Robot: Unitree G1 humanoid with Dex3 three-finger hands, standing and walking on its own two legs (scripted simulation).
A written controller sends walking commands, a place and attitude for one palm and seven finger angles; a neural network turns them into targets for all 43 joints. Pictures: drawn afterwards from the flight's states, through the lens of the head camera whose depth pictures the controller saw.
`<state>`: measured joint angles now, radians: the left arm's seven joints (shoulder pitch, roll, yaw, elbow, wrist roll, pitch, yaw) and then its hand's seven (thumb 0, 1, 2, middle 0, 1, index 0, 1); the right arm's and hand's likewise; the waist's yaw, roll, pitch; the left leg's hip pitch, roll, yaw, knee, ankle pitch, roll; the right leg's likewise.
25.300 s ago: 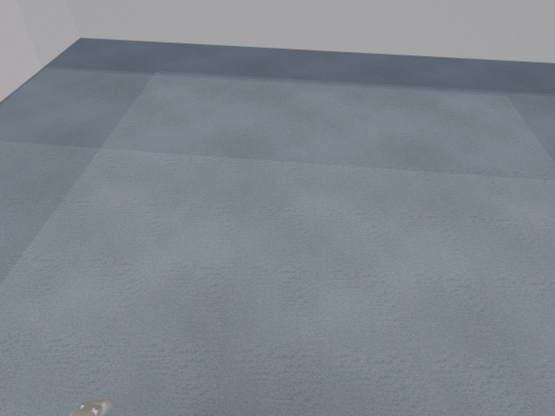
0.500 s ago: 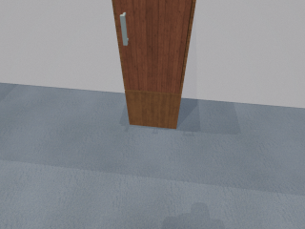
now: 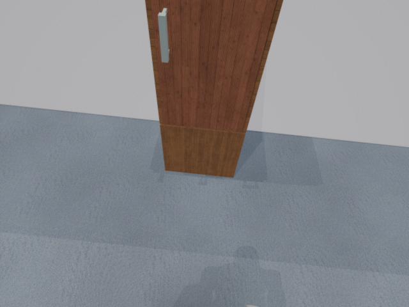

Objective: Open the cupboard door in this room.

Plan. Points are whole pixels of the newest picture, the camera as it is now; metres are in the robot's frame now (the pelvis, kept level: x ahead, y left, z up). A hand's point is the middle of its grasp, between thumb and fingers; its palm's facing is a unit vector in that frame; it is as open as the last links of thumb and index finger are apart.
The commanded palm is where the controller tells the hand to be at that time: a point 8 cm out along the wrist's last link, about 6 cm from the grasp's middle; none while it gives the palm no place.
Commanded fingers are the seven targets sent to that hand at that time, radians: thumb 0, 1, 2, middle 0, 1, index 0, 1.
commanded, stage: take the last steps up to it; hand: left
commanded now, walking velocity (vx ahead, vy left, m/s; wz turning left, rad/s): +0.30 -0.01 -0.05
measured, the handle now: (165, 36) +0.84 +0.20 +0.08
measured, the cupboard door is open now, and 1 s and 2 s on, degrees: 0 0 0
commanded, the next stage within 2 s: come to a stop and stand still in 0.52 s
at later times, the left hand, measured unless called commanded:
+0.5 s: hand (157, 240) +0.28 +0.14 -0.15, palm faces +0.02 -0.98 -0.22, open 7.1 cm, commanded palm none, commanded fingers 0.00 0.90 0.90 -0.20 -0.30 -0.20 -0.30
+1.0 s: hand (144, 243) +0.28 +0.17 -0.18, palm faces +0.04 -0.98 -0.21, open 7.4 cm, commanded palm none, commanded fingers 0.00 0.90 0.90 -0.20 -0.30 -0.20 -0.30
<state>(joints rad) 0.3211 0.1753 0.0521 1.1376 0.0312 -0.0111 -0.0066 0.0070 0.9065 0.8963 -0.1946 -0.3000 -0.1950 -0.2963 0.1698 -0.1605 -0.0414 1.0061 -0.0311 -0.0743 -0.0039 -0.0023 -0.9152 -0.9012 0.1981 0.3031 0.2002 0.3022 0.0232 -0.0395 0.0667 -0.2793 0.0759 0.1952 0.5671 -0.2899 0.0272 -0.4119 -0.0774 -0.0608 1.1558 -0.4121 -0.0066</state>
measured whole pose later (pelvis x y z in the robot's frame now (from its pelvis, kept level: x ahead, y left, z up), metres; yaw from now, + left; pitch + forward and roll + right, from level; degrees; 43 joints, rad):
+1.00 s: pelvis +0.26 -0.02 +0.01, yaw -1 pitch -2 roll -1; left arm 0.22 0.21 0.06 1.05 0.02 0.05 0.03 0.00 0.91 0.90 -0.19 -0.30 -0.20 -0.30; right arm 0.06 -0.14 -0.05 1.02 -0.02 0.02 -0.03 -0.01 -0.92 -0.90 0.21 0.30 0.21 0.30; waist 0.03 -0.02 0.12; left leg -0.28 0.08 0.15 0.47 -0.16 0.02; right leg -0.43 -0.05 0.00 1.02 -0.47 0.04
